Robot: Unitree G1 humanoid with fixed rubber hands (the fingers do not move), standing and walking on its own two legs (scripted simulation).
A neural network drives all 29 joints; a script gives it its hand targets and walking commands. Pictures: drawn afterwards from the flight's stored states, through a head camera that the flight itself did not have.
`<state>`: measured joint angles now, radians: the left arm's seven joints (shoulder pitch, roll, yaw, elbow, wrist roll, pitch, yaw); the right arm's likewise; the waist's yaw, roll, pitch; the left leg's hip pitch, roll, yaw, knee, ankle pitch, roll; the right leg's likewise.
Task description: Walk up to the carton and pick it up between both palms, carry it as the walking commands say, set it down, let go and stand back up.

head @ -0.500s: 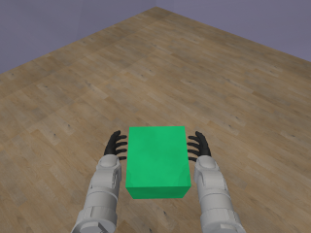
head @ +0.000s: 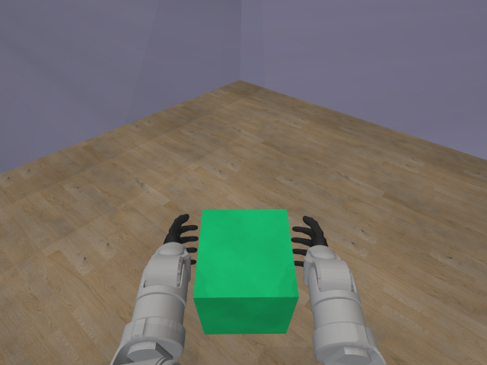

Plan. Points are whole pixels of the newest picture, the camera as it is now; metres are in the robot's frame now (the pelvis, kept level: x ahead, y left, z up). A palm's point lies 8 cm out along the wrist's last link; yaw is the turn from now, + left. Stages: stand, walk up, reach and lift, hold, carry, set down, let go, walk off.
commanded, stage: reach and lift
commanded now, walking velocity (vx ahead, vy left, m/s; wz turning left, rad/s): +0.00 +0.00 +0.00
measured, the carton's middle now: (245, 272) +0.34 +0.00 -0.03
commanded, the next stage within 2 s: hold in 1.08 s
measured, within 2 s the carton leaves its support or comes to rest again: neither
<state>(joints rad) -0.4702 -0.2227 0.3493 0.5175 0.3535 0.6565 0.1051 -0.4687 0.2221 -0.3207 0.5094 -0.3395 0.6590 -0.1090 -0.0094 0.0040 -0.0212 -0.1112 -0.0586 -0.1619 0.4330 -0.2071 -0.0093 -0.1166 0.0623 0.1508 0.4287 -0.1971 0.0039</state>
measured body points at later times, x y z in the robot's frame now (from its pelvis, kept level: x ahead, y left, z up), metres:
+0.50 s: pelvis +0.00 +0.00 +0.00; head -0.06 +0.00 +0.45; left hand +0.33 +0.13 +0.05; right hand +0.33 -0.13 +0.06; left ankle +0.03 +0.13 -0.74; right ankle +0.03 -0.12 -0.74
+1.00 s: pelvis +0.00 +0.00 +0.00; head -0.06 +0.00 +0.45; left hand +0.32 +0.13 +0.05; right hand +0.32 -0.13 +0.06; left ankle +0.03 +0.13 -0.74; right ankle +0.03 -0.12 -0.74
